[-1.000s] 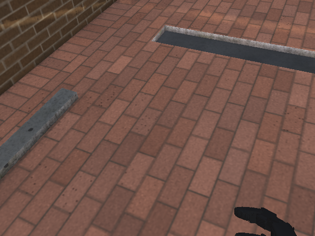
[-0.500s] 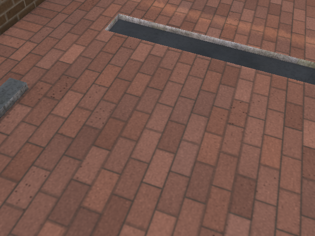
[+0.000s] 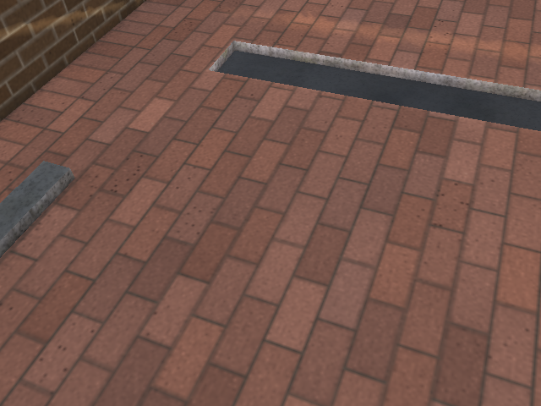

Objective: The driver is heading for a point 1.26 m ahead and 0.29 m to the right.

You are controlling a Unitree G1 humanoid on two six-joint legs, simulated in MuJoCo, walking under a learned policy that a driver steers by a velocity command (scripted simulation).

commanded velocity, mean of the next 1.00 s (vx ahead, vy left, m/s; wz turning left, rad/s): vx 0.64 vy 0.00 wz -0.26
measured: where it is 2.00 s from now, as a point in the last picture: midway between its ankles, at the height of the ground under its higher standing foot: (323, 284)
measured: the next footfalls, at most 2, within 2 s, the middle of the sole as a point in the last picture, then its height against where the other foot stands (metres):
left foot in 0.32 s outside the picture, level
right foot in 0.80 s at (288, 359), level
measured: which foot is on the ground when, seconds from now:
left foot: up 0.00-0.30, down 0.32-0.78, up 0.80-1.00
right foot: down 0.00-0.32, up 0.34-0.78, down 0.80-1.00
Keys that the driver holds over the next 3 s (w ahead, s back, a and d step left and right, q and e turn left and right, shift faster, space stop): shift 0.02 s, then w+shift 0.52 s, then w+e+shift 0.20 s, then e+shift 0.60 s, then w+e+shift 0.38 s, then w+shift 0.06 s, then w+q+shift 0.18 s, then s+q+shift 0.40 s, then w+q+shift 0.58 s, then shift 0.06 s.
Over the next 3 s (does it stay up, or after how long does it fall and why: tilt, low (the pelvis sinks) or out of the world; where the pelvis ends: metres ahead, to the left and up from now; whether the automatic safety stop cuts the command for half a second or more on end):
stays up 1.05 -0.27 0.00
